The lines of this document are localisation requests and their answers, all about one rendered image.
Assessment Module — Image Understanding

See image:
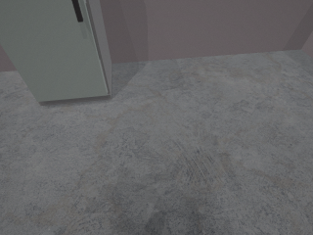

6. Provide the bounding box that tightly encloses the handle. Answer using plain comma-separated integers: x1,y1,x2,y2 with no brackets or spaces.
71,0,83,23

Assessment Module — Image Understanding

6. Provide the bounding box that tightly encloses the fridge door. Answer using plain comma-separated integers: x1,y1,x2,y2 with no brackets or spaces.
0,0,108,102

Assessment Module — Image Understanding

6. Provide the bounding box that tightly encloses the robot left hand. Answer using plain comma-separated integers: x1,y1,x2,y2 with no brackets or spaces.
42,224,67,235

